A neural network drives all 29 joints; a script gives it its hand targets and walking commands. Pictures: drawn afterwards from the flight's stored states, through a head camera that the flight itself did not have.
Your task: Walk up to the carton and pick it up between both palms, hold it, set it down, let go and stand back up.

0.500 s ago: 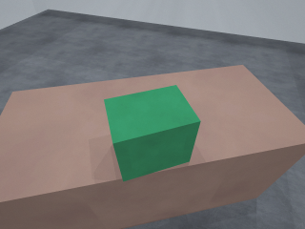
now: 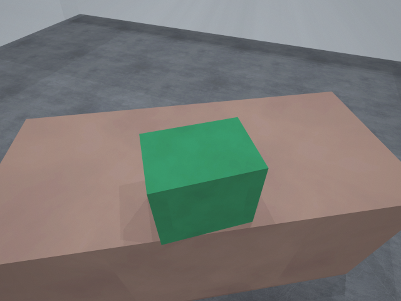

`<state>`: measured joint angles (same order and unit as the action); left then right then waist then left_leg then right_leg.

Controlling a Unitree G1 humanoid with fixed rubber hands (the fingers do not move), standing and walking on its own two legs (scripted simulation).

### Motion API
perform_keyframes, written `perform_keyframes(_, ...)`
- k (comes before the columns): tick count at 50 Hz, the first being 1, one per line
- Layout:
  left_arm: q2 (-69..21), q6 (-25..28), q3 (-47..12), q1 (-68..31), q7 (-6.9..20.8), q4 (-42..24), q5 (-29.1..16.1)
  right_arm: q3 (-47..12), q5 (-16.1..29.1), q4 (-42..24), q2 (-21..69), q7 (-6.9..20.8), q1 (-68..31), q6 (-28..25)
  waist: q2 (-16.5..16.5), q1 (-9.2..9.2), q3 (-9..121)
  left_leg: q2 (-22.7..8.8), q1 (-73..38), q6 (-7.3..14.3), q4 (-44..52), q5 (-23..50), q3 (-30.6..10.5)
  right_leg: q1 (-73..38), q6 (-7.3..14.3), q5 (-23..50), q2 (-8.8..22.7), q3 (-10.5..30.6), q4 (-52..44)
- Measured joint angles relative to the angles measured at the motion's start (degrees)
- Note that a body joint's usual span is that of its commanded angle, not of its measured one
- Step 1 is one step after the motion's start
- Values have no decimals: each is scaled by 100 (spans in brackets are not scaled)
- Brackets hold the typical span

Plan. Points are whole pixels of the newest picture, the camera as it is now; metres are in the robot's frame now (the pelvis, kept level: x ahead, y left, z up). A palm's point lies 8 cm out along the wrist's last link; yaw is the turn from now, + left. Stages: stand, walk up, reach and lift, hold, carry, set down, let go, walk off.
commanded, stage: walk up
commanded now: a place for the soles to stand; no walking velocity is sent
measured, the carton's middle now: (199, 180) +0.43 +0.02 -0.02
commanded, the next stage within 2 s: none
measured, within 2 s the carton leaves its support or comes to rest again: neither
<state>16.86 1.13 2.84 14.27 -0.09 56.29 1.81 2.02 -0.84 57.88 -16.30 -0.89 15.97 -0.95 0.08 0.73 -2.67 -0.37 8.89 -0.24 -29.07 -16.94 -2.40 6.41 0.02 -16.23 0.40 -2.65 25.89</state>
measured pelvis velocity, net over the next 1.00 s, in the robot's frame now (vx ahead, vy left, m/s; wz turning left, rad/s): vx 0.05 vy -0.04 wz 0.14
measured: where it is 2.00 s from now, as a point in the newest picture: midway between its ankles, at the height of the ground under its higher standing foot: outside the picture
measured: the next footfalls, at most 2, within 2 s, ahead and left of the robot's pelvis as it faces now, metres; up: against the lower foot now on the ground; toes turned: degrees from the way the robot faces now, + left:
right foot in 0.54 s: +0.09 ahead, -0.15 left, +0.00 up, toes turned +2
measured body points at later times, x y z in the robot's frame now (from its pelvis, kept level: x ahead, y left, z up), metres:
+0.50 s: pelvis +0.03 -0.02 -0.01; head +0.06 +0.00 +0.44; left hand +0.08 +0.27 -0.15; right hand +0.13 -0.30 -0.13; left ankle +0.00 +0.11 -0.74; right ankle +0.01 -0.14 -0.72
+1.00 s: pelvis +0.05 -0.04 +0.00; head +0.06 -0.03 +0.45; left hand +0.10 +0.25 -0.14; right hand +0.17 -0.31 -0.12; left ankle +0.01 +0.09 -0.74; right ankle +0.05 -0.15 -0.74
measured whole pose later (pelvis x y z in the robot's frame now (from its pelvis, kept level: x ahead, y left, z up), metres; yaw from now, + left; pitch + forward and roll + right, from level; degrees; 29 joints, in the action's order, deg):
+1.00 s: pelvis +0.05 -0.04 +0.00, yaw +8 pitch -4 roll -1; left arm 18.0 -0.2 0.9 6.7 -0.2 58.2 -1.0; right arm -0.3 0.4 61.5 -16.8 -1.7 6.3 -0.4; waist 1.3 -0.3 -5.8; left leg -1.4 4.9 -1.8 -25.1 -15.9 -3.4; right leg 4.6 0.4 -14.8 1.4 -6.7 23.8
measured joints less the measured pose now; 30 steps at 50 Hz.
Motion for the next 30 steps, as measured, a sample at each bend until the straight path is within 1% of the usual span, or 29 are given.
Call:
perform_keyframes(7,71,-141,-1,-154,4,-252,-72,-35,5,-199,-80,-61,-79,-60,132,-50,-129,103,8,10,-126,-126,-106,70,-9,-305,106,-109,372)
perform_keyframes(11,129,-125,-2,-184,-12,-369,-67,-56,24,-318,-110,-71,-120,-9,100,-55,-135,15,66,-63,-330,-278,-225,15,62,-403,8,-224,403)
perform_keyframes(13,126,-105,-15,-203,-7,-411,-78,-57,38,-345,-144,-98,-172,39,48,-38,-171,-19,138,-60,-542,-339,-276,-63,105,-429,-32,-320,373)
perform_keyframes(15,110,-118,-29,-225,3,-473,-74,-60,21,-370,-180,-137,-223,82,23,-30,-237,-52,231,-1,-786,-402,-124,-120,122,-500,-13,-419,430)
perform_keyframes(16,96,-128,-40,-229,6,-507,-68,-64,9,-375,-202,-151,-242,87,10,-27,-269,-60,242,43,-781,-507,-37,-141,114,-552,8,-475,482)
perform_keyframes(17,89,-145,-52,-224,11,-541,-72,-67,-4,-366,-212,-159,-263,78,18,-34,-303,-53,207,68,-659,-434,24,-153,97,-617,42,-516,557)
perform_keyframes(19,126,-194,-56,-194,22,-567,-93,-68,-30,-338,-146,-145,-337,40,202,-123,-355,72,118,43,-557,-352,125,-83,61,-741,202,-448,794)
perform_keyframes(20,135,-230,-57,-174,23,-573,-98,-70,-31,-378,-129,-129,-355,15,236,-139,-351,90,140,41,-555,-349,141,35,56,-711,219,-385,972)
perform_keyframes(21,150,-268,-54,-157,18,-584,-100,-78,-32,-437,-113,-121,-365,-16,250,-127,-358,85,175,47,-576,-360,134,174,49,-814,183,-274,1181)
perform_keyframes(23,205,-327,-18,-135,0,-601,-88,-104,-62,-572,-55,-122,-368,-70,297,-95,-398,57,204,50,-566,-366,124,501,63,-1399,105,-39,1682)
perform_keyframes(24,232,-337,5,-126,-7,-606,-83,-109,-88,-645,-27,-126,-355,-79,315,-76,-426,35,189,36,-544,-362,120,628,78,-1553,91,37,1805)
perform_keyframes(25,251,-326,22,-115,-12,-610,-86,-108,-108,-713,-9,-132,-337,-73,321,-59,-456,9,164,7,-525,-361,116,706,94,-1539,104,81,1757)
perform_keyframes(26,265,-293,28,-101,-13,-615,-85,-107,-113,-767,-3,-134,-320,-52,317,-50,-485,-18,137,-35,-525,-374,117,725,111,-1331,138,101,1516)
perform_keyframes(27,274,-241,20,-90,-13,-605,-86,-111,-99,-792,-10,-131,-312,-13,301,-44,-517,-47,109,-86,-561,-408,113,650,92,-711,179,72,1103)
perform_keyframes(28,263,-187,8,-102,-13,-562,-70,-117,-50,-773,-32,-124,-318,39,231,-22,-558,-107,85,-142,-636,-464,63,542,42,-53,154,-18,896)
perform_keyframes(29,230,-156,-16,-132,-14,-504,-64,-123,13,-714,-60,-116,-330,99,134,18,-573,-166,93,-163,-724,-491,-22,451,26,12,101,-113,836)
perform_keyframes(30,201,-149,-47,-153,-7,-472,-72,-128,63,-646,-84,-108,-333,164,79,27,-548,-171,112,-139,-796,-624,-72,398,37,-103,82,-168,805)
